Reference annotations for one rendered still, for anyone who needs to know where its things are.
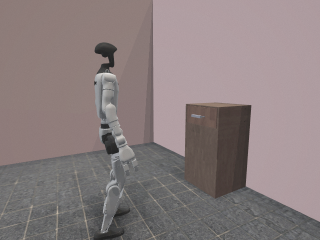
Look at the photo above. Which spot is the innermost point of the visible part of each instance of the drawer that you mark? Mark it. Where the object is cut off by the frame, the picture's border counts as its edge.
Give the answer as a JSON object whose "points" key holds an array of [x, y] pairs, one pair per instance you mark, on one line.
{"points": [[210, 119]]}

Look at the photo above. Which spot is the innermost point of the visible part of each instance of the robot right hand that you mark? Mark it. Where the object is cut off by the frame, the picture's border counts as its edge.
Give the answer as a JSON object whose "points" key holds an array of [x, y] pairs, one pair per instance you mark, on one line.
{"points": [[126, 154]]}

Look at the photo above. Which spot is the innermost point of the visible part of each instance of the right robot upper arm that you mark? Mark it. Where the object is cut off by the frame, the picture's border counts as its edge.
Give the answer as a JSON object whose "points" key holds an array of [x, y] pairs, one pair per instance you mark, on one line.
{"points": [[108, 82]]}

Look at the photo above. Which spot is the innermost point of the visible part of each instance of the right robot forearm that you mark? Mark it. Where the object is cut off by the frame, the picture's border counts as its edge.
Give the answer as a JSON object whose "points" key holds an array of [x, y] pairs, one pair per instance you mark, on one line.
{"points": [[112, 121]]}

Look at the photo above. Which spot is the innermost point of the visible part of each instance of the cabinet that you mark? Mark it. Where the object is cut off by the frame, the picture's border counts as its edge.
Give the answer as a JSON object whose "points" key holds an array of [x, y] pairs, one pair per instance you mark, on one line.
{"points": [[216, 158]]}

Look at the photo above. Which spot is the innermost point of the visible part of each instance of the robot left thigh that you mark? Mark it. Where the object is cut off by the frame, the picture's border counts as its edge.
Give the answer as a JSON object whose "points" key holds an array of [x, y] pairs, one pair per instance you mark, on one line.
{"points": [[112, 174]]}

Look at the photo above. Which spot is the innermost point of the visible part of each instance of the handle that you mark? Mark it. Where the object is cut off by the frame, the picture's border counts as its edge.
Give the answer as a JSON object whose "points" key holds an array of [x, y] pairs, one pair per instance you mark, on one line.
{"points": [[197, 116]]}

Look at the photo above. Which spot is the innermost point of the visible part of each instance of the humanoid robot head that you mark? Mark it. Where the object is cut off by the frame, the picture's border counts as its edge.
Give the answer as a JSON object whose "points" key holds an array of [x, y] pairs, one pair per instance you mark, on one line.
{"points": [[106, 50]]}

